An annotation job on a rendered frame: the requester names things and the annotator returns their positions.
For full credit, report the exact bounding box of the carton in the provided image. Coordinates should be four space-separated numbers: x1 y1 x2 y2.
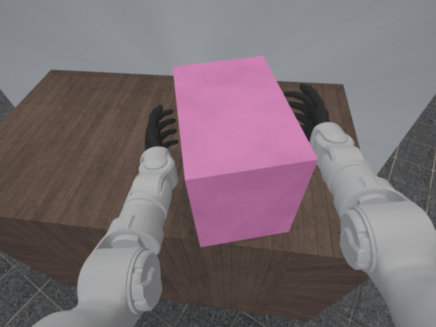
172 56 318 247

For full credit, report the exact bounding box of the pedestal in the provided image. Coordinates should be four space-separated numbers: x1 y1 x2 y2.
0 69 370 321

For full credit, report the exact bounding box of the robot left hand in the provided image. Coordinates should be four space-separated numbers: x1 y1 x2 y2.
145 104 178 150

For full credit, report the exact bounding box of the robot left upper arm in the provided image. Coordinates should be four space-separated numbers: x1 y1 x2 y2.
32 247 162 327

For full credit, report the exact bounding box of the robot right forearm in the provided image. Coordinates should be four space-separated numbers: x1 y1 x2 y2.
310 122 436 238

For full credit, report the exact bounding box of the robot left forearm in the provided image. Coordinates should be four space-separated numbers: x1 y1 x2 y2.
77 146 178 296

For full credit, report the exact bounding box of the robot right upper arm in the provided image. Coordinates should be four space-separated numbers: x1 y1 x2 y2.
340 201 436 327

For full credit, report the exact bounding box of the robot right hand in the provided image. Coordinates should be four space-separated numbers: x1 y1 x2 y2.
284 83 330 141

